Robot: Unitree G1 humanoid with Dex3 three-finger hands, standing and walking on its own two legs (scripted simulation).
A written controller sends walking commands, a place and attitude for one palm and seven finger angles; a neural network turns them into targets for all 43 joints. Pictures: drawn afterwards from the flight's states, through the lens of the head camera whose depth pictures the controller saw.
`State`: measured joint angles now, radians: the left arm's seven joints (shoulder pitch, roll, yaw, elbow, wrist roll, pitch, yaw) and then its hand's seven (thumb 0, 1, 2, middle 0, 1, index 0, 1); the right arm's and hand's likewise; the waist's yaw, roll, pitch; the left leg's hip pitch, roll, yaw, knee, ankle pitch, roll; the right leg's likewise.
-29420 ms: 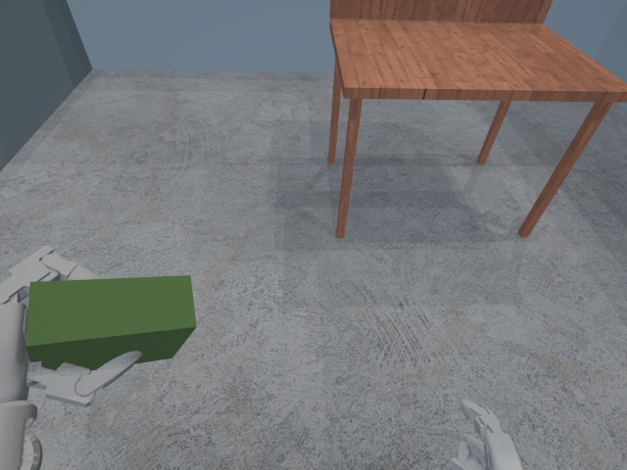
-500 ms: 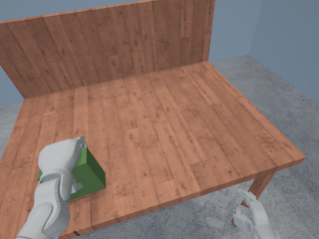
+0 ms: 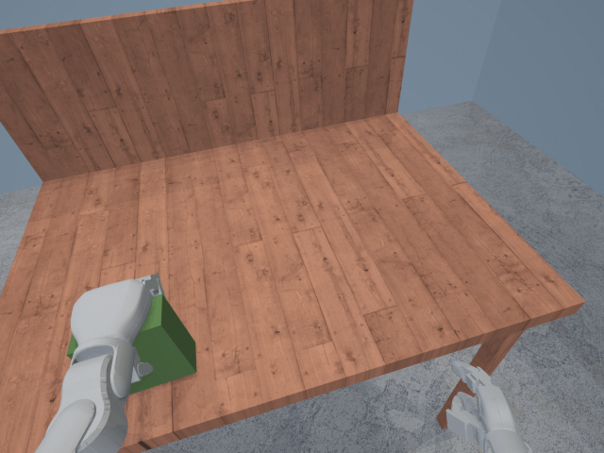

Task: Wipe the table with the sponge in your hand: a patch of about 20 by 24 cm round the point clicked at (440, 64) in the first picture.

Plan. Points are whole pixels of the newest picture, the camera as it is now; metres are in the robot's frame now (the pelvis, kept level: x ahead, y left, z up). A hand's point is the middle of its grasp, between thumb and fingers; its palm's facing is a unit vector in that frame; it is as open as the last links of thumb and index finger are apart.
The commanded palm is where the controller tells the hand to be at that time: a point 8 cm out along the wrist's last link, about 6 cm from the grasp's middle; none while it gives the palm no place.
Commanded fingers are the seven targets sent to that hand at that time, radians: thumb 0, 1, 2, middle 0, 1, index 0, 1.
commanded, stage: lower the sponge onto the table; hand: left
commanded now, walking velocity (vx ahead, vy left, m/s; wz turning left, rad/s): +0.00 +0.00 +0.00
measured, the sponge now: (146, 355) +0.22 +0.27 -0.01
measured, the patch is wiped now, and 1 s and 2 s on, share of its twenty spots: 0.00 0.15 0.30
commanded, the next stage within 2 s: wipe forward along the first lane in 0.28 s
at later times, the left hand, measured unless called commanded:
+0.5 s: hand (142, 329) +0.24 +0.27 +0.04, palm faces -0.04 -0.09 -1.00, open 9.7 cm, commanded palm +0.22 +0.27 +0.09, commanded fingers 0.00 0.10 1.30 -1.20 -1.60 -1.20 -1.60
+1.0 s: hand (143, 303) +0.28 +0.29 +0.04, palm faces -0.10 -0.04 -0.99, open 9.8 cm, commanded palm +0.27 +0.29 +0.07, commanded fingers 0.00 0.10 1.30 -1.20 -1.60 -1.20 -1.60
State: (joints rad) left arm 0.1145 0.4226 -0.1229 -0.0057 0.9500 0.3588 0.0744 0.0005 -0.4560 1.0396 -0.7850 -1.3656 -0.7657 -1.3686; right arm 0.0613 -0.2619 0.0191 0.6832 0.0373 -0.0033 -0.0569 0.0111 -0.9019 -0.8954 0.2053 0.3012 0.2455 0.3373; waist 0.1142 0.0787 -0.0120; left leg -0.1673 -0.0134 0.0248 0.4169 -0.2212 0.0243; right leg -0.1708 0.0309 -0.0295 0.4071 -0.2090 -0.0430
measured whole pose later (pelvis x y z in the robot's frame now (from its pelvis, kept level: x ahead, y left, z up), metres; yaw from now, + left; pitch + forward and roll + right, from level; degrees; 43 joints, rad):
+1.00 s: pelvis -0.01 -0.02 -0.01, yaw +1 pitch +3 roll +0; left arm -0.20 0.45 -0.07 0.42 0.97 0.26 0.10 0.00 -0.54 1.14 -0.82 -1.34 -0.81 -1.33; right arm 0.11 -0.28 0.01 0.73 0.07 0.03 -0.09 0.01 -0.90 -0.90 0.21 0.30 0.20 0.30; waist 0.08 0.07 -0.06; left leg -0.32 0.00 0.00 0.50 -0.23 0.01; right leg -0.32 0.05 -0.06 0.49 -0.23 -0.07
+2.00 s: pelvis -0.02 -0.01 -0.02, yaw +1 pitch +12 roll -1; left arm -0.67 0.61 0.01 1.02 1.03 0.08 0.16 0.02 -0.58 1.17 -0.83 -1.35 -0.82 -1.35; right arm 0.25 -0.29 -0.01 0.75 0.09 0.07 -0.06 0.01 -0.90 -0.90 0.21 0.30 0.20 0.30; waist -0.03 0.05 -0.11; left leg -0.58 0.00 -0.02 0.63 -0.26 0.01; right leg -0.55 0.05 -0.06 0.57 -0.23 -0.06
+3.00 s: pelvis +0.03 +0.01 -0.01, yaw +1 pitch +10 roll -1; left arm -0.65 0.36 -0.19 0.85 0.99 0.38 0.23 0.00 -0.50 1.14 -0.75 -1.43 -0.73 -1.43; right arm 0.15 -0.25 -0.01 0.75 0.07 0.15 -0.02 0.01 -0.90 -0.90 0.21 0.30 0.20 0.30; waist 0.01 0.05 -0.13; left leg -0.43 -0.03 -0.01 0.54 -0.29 0.04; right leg -0.40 0.02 -0.05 0.49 -0.26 -0.02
